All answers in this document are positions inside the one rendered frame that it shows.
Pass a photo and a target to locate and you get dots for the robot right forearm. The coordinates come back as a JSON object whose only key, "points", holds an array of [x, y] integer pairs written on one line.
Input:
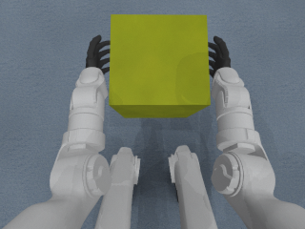
{"points": [[234, 115]]}

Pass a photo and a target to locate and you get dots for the robot right thigh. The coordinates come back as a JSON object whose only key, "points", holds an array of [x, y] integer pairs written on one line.
{"points": [[195, 210]]}

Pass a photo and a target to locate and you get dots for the carton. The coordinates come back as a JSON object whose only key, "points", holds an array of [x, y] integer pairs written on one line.
{"points": [[159, 65]]}

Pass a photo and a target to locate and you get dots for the robot right shin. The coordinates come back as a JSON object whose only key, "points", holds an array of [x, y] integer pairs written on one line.
{"points": [[186, 148]]}

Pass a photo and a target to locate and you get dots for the robot left forearm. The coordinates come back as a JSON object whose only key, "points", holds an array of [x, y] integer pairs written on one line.
{"points": [[86, 116]]}

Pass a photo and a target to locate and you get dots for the robot right upper arm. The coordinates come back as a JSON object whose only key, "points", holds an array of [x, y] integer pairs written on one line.
{"points": [[247, 182]]}

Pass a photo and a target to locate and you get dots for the left robot hand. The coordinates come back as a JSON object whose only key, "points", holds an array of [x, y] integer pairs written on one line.
{"points": [[94, 55]]}

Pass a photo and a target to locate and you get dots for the robot left upper arm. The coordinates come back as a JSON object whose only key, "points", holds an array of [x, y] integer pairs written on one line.
{"points": [[77, 183]]}

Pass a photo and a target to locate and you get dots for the right robot hand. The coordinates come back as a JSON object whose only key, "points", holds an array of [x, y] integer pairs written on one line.
{"points": [[220, 56]]}

